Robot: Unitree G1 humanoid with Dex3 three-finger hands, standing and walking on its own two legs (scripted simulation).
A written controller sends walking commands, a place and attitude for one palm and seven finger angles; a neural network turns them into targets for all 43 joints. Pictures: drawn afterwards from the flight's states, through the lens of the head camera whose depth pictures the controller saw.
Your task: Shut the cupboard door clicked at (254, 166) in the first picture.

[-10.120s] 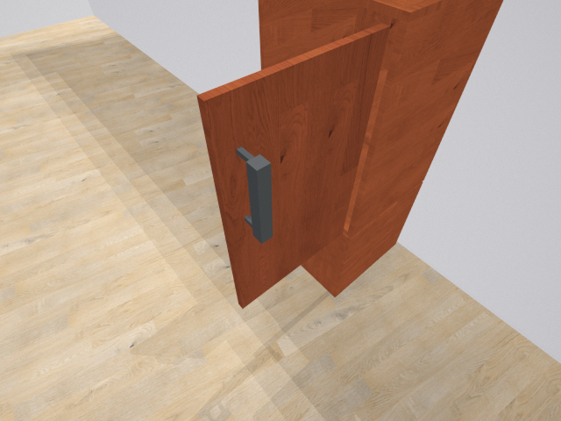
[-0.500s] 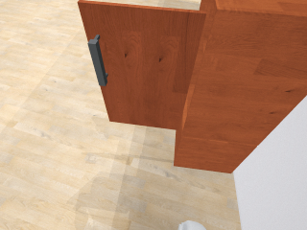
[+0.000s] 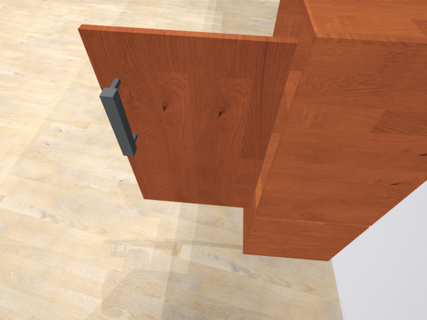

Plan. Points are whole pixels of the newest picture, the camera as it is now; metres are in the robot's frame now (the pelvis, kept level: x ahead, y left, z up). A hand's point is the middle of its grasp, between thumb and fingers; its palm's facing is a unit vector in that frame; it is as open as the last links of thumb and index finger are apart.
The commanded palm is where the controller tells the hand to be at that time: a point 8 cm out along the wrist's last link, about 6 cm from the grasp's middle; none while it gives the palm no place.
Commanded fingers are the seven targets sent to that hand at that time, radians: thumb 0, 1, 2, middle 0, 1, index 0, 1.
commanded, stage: come to a stop and stand still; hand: left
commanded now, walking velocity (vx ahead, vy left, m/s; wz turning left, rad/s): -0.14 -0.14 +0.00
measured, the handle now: (123, 119) +0.50 +0.23 +0.07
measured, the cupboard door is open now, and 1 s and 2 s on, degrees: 89 89 89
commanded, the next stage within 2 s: look again from close up in 0.82 s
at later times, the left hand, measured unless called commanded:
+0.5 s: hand out of the picture +0.02 +0.15 -0.16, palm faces -0.01 -0.97 -0.23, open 7.3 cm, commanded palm none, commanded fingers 0.00 0.90 0.90 -0.20 -0.30 -0.20 -0.30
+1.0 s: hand out of the picture -0.04 +0.12 -0.16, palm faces -0.02 -0.98 -0.19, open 7.3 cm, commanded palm none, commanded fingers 0.00 0.90 0.90 -0.20 -0.30 -0.20 -0.30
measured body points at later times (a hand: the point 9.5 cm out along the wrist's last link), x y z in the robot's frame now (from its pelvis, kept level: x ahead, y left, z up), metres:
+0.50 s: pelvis -0.03 -0.03 +0.01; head +0.00 -0.05 +0.45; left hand +0.02 +0.20 -0.14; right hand +0.01 -0.27 -0.16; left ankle -0.01 +0.10 -0.71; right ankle -0.06 -0.13 -0.73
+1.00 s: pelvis -0.03 -0.04 +0.01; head -0.01 -0.05 +0.46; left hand -0.03 +0.17 -0.15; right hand -0.05 -0.26 -0.16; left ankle -0.03 +0.09 -0.73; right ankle -0.06 -0.13 -0.73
